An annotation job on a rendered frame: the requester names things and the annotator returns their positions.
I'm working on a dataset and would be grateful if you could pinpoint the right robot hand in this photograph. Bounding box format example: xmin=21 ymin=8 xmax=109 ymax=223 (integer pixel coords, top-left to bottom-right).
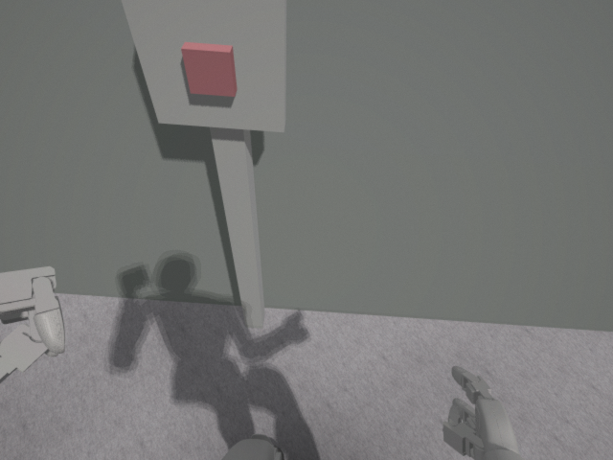
xmin=443 ymin=366 xmax=519 ymax=460

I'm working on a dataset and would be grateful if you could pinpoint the button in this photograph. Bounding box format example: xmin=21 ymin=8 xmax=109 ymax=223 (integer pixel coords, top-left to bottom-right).
xmin=181 ymin=42 xmax=237 ymax=97

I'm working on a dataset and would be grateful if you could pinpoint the left robot thigh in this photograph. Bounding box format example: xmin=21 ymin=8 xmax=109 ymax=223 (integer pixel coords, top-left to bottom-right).
xmin=221 ymin=439 xmax=282 ymax=460

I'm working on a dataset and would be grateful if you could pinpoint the left robot hand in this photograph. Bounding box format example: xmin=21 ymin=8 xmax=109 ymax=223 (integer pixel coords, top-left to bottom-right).
xmin=0 ymin=266 xmax=65 ymax=383

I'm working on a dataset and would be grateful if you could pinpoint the robot left shin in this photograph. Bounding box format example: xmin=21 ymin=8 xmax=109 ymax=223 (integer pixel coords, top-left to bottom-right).
xmin=251 ymin=434 xmax=274 ymax=447

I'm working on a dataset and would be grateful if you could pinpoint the panel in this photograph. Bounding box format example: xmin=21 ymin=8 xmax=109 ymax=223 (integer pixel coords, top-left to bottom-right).
xmin=122 ymin=0 xmax=286 ymax=329

